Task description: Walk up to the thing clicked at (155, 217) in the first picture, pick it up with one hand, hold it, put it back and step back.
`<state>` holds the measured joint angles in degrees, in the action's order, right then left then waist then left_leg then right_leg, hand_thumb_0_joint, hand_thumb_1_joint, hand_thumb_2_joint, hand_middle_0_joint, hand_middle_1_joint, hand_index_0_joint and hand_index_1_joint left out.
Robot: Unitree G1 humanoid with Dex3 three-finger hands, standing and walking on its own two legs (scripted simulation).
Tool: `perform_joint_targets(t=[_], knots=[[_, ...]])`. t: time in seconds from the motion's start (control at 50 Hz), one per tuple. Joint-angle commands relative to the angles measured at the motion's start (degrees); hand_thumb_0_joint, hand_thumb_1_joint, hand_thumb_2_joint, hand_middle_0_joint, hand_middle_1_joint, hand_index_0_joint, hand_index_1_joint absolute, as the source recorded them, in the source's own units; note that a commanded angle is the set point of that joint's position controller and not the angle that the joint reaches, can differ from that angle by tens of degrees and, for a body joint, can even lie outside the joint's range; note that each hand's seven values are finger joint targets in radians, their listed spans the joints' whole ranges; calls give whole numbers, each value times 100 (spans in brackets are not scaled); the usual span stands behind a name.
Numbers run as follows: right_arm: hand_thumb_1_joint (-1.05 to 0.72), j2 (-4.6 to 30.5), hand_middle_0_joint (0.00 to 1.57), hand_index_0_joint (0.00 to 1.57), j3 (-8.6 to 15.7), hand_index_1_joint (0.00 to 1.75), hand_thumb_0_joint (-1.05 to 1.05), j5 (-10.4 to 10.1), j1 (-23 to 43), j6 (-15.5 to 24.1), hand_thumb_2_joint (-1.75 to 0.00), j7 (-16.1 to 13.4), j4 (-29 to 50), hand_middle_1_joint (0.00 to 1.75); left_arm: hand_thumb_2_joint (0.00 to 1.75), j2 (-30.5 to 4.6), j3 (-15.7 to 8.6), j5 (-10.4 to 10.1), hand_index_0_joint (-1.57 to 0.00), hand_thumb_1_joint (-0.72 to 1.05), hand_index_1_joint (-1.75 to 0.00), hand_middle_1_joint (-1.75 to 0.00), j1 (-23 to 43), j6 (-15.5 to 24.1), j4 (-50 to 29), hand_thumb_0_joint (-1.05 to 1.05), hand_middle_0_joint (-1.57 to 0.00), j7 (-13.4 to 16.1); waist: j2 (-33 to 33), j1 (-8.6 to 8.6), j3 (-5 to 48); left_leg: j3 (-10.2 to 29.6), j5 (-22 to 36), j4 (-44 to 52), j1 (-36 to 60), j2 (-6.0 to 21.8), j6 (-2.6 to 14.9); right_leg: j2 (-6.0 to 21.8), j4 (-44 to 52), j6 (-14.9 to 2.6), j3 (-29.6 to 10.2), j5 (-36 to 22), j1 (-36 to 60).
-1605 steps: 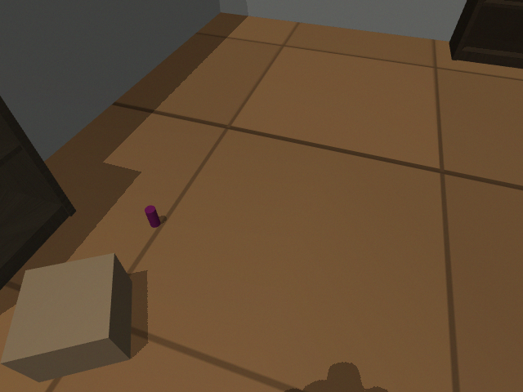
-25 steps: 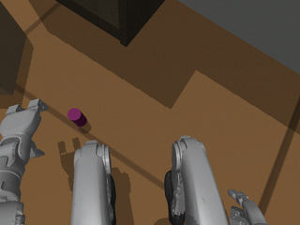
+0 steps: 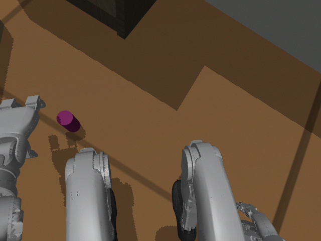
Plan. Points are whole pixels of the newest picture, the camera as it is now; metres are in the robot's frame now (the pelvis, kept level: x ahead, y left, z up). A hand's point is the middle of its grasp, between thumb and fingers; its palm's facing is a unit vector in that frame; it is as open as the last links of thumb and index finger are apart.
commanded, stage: rise first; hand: left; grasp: from above
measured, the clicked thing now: (69, 122) +0.44 +0.26 -0.30
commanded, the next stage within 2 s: approach in 0.72 s
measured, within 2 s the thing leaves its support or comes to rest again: neither
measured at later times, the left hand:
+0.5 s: hand (36, 130) +0.39 +0.32 -0.18, palm faces -0.44 -0.08 -0.89, open 13.8 cm
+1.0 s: hand (45, 126) +0.40 +0.30 -0.20, palm faces -0.45 -0.06 -0.89, open 14.1 cm
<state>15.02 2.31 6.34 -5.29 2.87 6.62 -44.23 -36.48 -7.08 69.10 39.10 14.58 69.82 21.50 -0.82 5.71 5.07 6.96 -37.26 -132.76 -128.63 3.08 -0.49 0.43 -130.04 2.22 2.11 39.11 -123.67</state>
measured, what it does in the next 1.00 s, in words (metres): stands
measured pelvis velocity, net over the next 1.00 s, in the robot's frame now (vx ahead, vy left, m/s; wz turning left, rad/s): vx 0.01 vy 0.00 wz -0.01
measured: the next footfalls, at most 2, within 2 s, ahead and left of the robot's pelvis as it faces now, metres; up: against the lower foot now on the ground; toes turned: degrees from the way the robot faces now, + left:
none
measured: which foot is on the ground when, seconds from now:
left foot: down 0.00-1.00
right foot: down 0.00-1.00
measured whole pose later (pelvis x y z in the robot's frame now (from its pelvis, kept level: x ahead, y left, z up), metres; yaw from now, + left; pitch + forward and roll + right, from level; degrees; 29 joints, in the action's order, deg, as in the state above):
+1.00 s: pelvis +0.01 +0.00 -0.03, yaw +0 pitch +33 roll -6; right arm 15.3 1.5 8.6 -5.3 4.1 8.0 -45.9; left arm -37.1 -5.4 72.3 44.8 14.6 78.1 27.2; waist -1.6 8.6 3.7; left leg 7.5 -38.4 -137.6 -132.6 2.8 -0.9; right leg -0.1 -135.0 2.4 1.8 40.1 -127.9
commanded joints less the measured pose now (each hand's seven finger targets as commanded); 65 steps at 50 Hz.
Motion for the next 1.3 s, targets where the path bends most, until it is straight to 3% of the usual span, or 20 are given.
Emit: perform_joint_targets(t=[0.0,0.04,0.06,0.16,0.44,0.48,0.52,0.54,0.64,0.7,0.74,0.8,0.82,0.92,1.0,1.04,1.12,1.18,1.24,1.28], knots=[[-90,1277,20,20,418,30,0,46,-910,81,-90,-64,156,30,95,-1550,-335,-28,-12,-48,-94,-94,1351,33,-781,0,-12,302,1069,-33,3688,-494,538,1379,3014,-218,177,-207,1395,-404,535,-758,1367],[-90,1247,20,20,419,30,0,38,-924,66,-90,-50,139,30,95,-1472,-271,12,-13,-48,-95,-95,1232,19,-776,0,-12,321,1091,-58,3756,-514,768,1320,3116,-214,171,-212,1359,-403,521,-977,1429],[-90,1265,20,20,405,30,0,58,-926,59,-90,-46,130,30,96,-1548,-294,45,-12,-49,-95,-95,1370,37,-785,0,-12,351,1120,22,3749,-528,772,1269,3007,-219,186,-213,1341,-390,524,-992,1449],[-91,1261,20,20,394,30,0,104,-945,61,-90,-21,87,30,96,-1602,-337,132,-12,-49,-95,-95,1423,69,-519,0,-12,441,1011,20,3616,-525,622,1206,2835,-216,200,-217,1283,-402,529,-838,1346],[-90,1289,20,20,369,30,0,152,-944,116,-90,0,38,30,94,-1633,-385,129,-13,-48,-95,-95,1571,44,-327,0,-13,591,1191,86,3598,-538,621,1067,2757,-228,194,-211,1113,-392,543,-877,1219],[-91,1306,20,20,370,30,0,154,-946,115,-90,5,28,30,95,-1592,-275,161,-12,-49,-96,-96,1662,48,-279,0,-12,573,1148,154,3562,-534,573,1047,2717,-220,193,-218,1129,-399,552,-864,1179],[-90,1309,20,20,358,30,0,165,-997,113,-90,11,28,30,95,-1648,-374,128,-13,-48,-95,-95,1651,59,-303,0,-13,590,1076,164,3569,-563,635,990,2620,-230,216,-216,1155,-379,535,-928,1300],[-91,1295,20,20,355,30,0,154,-980,121,-90,19,26,30,95,-1621,-364,109,-13,-49,-95,-95,1519,44,-199,0,-13,591,1023,93,3546,-555,618,999,2647,-233,206,-212,1132,-401,528,-904,1270],[-91,1313,20,20,359,30,0,181,-1001,122,-90,39,20,30,94,-1629,-357,153,-13,-48,-95,-96,1669,62,-197,0,-13,617,1058,183,3542,-564,595,944,2567,-237,213,-221,1118,-389,540,-897,1264],[-91,1299,20,20,347,30,0,173,-981,111,-90,32,4,30,95,-1674,-407,146,-14,-48,-95,-95,1607,89,-178,0,-14,647,1060,106,3618,-573,637,939,2604,-249,207,-225,1110,-402,521,-917,1295],[-91,1329,20,20,352,30,0,199,-984,122,-90,52,-12,30,96,-1598,-307,185,-12,-49,-96,-96,1688,94,-81,0,-12,643,1084,216,3537,-546,660,890,2608,-224,206,-228,1043,-387,557,-967,1204],[-91,1329,20,20,351,30,0,194,-948,124,-91,42,-9,30,103,-1643,-362,178,-10,-57,-93,-89,1806,135,-100,0,-15,691,1190,195,3524,-531,586,905,2608,-228,190,-221,1021,-392,562,-874,1092],[-90,1300,20,20,319,30,0,203,-963,126,-90,45,-40,30,100,-1562,-291,214,-8,-55,-99,-97,1738,120,22,0,-9,698,1222,186,3490,-546,588,902,2577,-241,188,-230,1026,-399,560,-887,1102],[-91,1350,20,20,320,30,0,240,-1132,186,-90,66,-102,30,103,-1280,18,216,-6,-58,-103,-102,2392,69,-91,0,-7,798,1326,488,3562,-510,646,856,2699,-222,187,-225,1013,-375,595,-991,1034],[-91,1364,20,20,315,30,0,260,-1182,227,-90,39,-141,30,102,-976,304,220,-6,-58,-103,-103,3008,-101,-172,0,-7,936,1556,682,3737,-474,605,907,2918,-181,152,-220,1013,-375,641,-981,890],[-91,1374,20,20,304,30,0,266,-1231,225,-90,26,-155,30,102,-1008,303,254,-6,-58,-103,-103,3249,-272,-159,0,-7,1006,1686,694,4004,-482,693,949,3050,-187,141,-222,1016,-390,629,-1087,967],[-91,1390,20,20,173,30,0,268,-1271,200,-90,30,-109,30,104,-1107,185,303,-5,-60,-103,-101,3307,-695,649,0,-7,1071,1680,675,3703,-530,611,1043,2804,-196,152,-222,1057,-434,610,-1063,943],[-91,1375,20,20,60,30,0,246,-1273,188,-90,68,-66,30,104,-1111,160,222,-6,-59,-103,-102,3112,-961,1248,0,-8,954,1285,696,3514,-589,684,949,2458,-225,227,-251,1140,-409,585,-1208,1189],[-91,1318,20,20,-14,30,0,201,-1261,174,-90,103,6,30,102,-1320,-13,54,-7,-58,-103,-102,2687,-1083,1289,0,-8,758,957,509,3664,-684,829,897,2135,-251,314,-258,1205,-346,492,-1376,1839],[-91,1321,20,20,-40,30,0,177,-1239,176,-90,129,66,30,101,-1333,-70,-50,-7,-57,-103,-102,2342,-1120,1344,0,-7,609,788,501,3615,-688,876,874,2002,-255,337,-274,1176,-319,487,-1419,2002]])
